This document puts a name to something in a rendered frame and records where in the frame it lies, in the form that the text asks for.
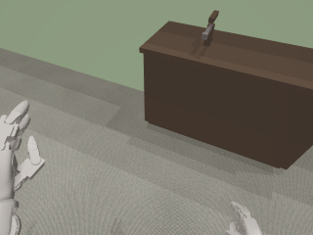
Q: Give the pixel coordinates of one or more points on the robot left forearm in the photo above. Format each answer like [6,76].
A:
[10,223]

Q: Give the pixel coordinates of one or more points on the left robot hand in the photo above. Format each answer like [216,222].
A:
[11,129]

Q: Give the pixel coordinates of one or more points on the counter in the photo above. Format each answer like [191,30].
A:
[246,95]

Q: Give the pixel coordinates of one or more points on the tap lever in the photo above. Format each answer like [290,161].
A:
[206,33]

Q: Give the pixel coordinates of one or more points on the right robot hand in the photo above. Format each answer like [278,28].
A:
[247,225]

